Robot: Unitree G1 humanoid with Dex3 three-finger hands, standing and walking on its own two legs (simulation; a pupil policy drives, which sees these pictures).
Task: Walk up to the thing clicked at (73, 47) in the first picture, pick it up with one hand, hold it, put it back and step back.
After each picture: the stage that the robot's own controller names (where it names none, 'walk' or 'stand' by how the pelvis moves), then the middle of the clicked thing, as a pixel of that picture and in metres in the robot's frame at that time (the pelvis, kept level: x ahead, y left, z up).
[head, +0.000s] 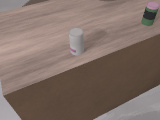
stand; (76, 41) +0.61 +0.05 +0.01
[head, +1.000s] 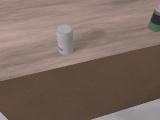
rise first; (65, 39) +0.56 +0.11 +0.04
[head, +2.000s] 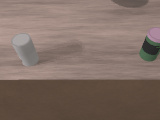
rise first; (26, 50) +0.47 +0.26 +0.04
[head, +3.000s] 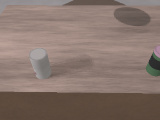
stand; (41, 64) +0.46 +0.20 +0.02
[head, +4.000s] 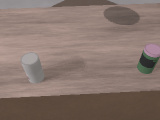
stand; (33, 68) +0.45 +0.21 +0.01
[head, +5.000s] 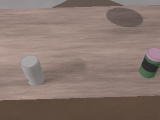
stand; (33, 70) +0.44 +0.22 +0.00
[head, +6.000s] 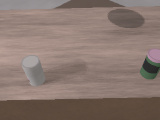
stand; (34, 71) +0.44 +0.21 +0.00
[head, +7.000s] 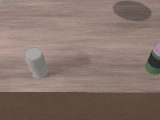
rise first; (37, 63) +0.45 +0.21 +0.01
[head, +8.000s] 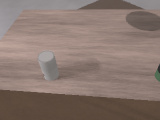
go down; (48, 66) +0.46 +0.20 +0.01
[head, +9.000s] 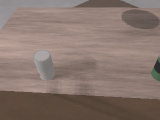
go down; (44, 65) +0.47 +0.19 +0.02
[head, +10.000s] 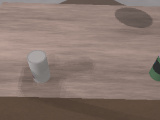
go down; (39, 67) +0.44 +0.18 +0.03
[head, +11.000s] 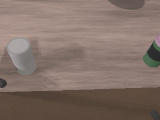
close in; (22, 57) +0.44 +0.19 +0.05
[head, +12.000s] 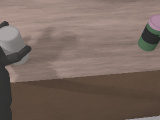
close; (13, 46) +0.47 +0.20 +0.07
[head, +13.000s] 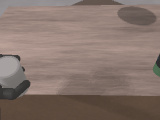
lift; (12, 78) +0.32 +0.22 +0.14
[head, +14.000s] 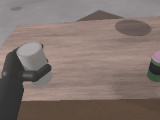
lift; (36, 64) +0.34 +0.15 +0.20
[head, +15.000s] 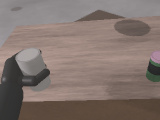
hold; (34, 70) +0.33 +0.16 +0.18
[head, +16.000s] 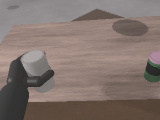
hold; (39, 71) +0.34 +0.15 +0.16
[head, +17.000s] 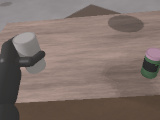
crouch; (30, 53) +0.40 +0.17 +0.18
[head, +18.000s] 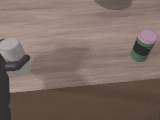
lower; (15, 57) +0.45 +0.20 +0.07
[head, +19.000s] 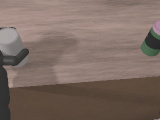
lower; (12, 48) +0.46 +0.20 +0.07
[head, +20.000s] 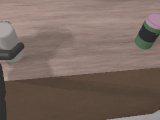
lower; (8, 43) +0.48 +0.20 +0.08
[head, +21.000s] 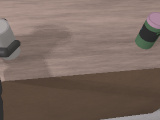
lower; (4, 40) +0.48 +0.21 +0.08
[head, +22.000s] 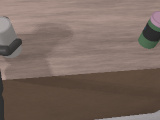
rest; (5, 38) +0.48 +0.21 +0.08
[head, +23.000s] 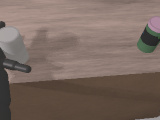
withdraw; (13, 47) +0.47 +0.20 +0.08
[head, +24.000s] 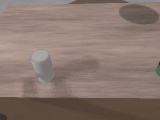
sink last; (43, 66) +0.43 +0.18 +0.05
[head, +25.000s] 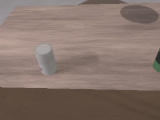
stand; (46, 59) +0.47 +0.19 +0.05
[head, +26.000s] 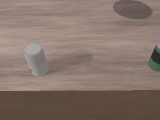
stand; (36, 59) +0.46 +0.19 +0.06
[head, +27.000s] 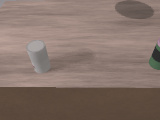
stand; (39, 57) +0.47 +0.19 +0.06
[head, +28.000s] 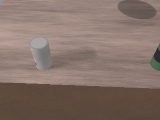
stand; (41, 53) +0.47 +0.19 +0.05
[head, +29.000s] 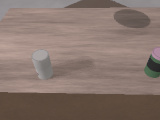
walk; (42, 64) +0.47 +0.19 +0.01
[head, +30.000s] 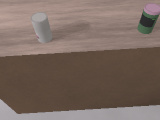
walk; (42, 28) +0.60 +0.20 +0.03
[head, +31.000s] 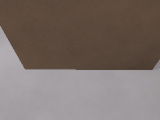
walk; out of the picture +0.96 +0.16 +0.04
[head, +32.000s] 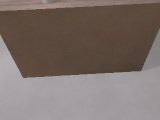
stand; out of the picture +1.06 +0.25 +0.03
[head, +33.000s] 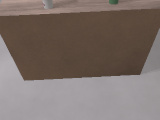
stand; out of the picture +1.07 +0.26 +0.01
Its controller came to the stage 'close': yes
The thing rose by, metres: 0.21
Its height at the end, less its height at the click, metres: +0.00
